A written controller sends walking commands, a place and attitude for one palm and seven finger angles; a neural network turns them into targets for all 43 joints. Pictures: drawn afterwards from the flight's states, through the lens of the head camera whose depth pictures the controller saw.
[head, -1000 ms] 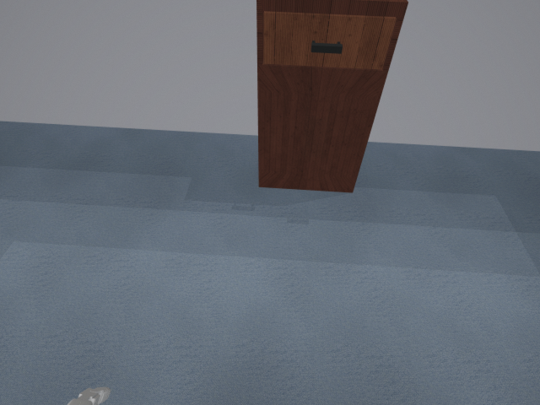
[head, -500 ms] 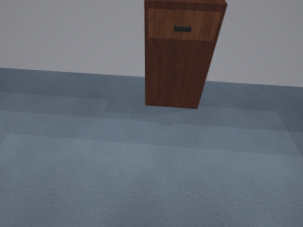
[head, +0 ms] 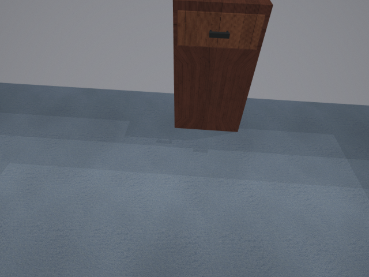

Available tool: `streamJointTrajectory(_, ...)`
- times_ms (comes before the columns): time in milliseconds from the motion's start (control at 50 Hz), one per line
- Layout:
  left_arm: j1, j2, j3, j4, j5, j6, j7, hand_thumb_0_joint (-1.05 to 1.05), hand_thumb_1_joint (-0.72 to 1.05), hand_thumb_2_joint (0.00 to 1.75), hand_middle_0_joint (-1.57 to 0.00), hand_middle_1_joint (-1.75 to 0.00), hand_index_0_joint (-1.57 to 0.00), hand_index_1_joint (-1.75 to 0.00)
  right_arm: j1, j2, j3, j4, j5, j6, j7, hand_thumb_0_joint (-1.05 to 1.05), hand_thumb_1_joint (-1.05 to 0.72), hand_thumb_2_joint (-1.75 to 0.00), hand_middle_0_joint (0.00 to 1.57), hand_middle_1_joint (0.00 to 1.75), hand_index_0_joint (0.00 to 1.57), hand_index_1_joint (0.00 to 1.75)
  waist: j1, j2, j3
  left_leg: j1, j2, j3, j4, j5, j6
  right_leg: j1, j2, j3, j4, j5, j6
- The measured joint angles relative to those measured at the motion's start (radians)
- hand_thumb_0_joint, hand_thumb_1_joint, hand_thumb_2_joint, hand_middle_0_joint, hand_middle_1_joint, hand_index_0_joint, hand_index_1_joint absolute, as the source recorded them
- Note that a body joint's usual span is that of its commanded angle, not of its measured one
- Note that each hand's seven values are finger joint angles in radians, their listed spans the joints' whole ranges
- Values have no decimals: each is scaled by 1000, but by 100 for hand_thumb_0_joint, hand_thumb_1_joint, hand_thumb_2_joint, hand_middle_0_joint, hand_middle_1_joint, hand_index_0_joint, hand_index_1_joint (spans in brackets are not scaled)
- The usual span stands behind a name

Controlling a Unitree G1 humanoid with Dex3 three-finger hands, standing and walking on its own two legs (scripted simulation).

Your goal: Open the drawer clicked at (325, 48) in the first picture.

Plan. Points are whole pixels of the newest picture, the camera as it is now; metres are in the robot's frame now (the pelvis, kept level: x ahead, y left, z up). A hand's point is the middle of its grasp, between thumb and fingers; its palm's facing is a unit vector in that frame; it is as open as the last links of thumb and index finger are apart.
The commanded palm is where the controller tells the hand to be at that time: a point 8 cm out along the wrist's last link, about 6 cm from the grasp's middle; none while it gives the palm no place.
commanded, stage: look at it before walking up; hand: left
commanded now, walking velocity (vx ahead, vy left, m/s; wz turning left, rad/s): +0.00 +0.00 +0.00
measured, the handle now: (219, 33) +1.29 -0.12 -0.01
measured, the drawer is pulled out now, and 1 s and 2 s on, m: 0.00 0.00 0.00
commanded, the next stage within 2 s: walk to a spot facing it in 0.44 s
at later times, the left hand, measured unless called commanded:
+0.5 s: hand out of the picture +0.08 +0.25 -0.16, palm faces -0.03 -0.94 -0.33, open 7.3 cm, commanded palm none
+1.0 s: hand out of the picture +0.06 +0.17 -0.18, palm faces -0.13 -0.96 -0.26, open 7.3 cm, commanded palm none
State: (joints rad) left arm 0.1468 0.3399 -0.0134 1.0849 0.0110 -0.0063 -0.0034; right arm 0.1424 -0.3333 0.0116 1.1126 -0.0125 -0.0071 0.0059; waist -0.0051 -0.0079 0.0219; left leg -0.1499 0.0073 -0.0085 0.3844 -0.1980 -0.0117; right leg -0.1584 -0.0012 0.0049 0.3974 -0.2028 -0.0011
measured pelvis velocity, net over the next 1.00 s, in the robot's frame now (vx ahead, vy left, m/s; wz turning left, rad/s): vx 0.01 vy -0.03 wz -0.19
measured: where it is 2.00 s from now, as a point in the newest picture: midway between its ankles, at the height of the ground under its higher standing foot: (200, 271)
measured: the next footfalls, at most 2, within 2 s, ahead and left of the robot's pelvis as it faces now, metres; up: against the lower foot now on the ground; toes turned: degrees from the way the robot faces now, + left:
left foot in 1.50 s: +0.36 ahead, +0.02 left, +0.00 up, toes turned -21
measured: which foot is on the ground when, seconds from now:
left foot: down 0.00-0.94, up 0.96-1.00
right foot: down 0.00-1.00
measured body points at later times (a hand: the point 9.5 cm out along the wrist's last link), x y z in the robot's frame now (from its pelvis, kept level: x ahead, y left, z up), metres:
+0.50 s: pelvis +0.01 +0.00 +0.00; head +0.01 +0.01 +0.45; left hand +0.08 +0.30 -0.13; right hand +0.09 -0.29 -0.13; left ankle +0.01 +0.13 -0.74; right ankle +0.01 -0.12 -0.74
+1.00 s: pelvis +0.01 -0.03 -0.02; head +0.01 -0.05 +0.42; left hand +0.07 +0.22 -0.16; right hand +0.02 -0.29 -0.18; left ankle +0.01 +0.12 -0.71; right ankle -0.01 -0.10 -0.75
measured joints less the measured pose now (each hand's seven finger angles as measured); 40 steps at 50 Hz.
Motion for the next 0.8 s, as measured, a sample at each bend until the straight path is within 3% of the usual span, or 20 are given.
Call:
streamJointTrajectory(580, 1, 6, 0, 8, 1, -2, 1, 0, 91, 90, -21, -30, -20, -30, -33, -4, 1, -7, 3, -5, -3, 1, -90, -90, 20, 30, 20, 30, 10, 0, 4, 24, -7, 2, -25, -3, 6, 24, -7, 2, -24, -3, 7)
streamJointTrajectory(680, 15, -3, 11, -15, 1, 19, 10, 0, 91, 90, -21, -30, -20, -30, -39, 8, -7, -31, 1, 3, -17, 1, -90, -90, 20, 30, 20, 30, 21, 1, 7, 8, 4, 30, 11, -24, 3, -7, 4, 29, 16, -14, 6)
streamJointTrajectory(800, 52, -39, 23, -63, 6, 54, 2, 0, 91, 90, -20, -30, -20, -30, -23, 64, -19, -94, -2, 22, -24, 0, -90, -90, 20, 30, 20, 30, 22, -14, 28, -39, 21, 90, 103, -73, -1, -99, 25, 86, 151, -59, 2)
